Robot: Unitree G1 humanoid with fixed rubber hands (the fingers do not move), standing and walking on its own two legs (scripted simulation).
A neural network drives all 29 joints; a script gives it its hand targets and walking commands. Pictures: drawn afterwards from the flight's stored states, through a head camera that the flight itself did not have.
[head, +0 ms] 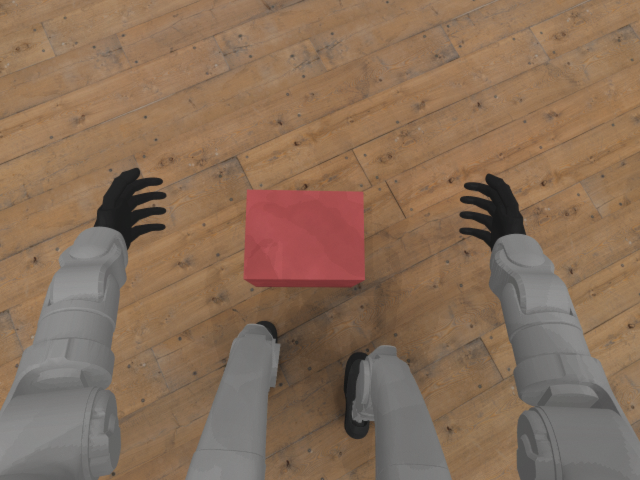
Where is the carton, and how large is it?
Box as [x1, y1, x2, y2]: [243, 190, 364, 286]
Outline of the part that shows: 247,190 243,278 255,286 352,286 364,279 362,192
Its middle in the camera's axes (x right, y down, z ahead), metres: -0.04 +0.00 +0.95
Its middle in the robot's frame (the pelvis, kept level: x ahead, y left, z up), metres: +0.46 +0.06 -0.55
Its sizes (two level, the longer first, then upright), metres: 0.254 0.194 0.231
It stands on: the floor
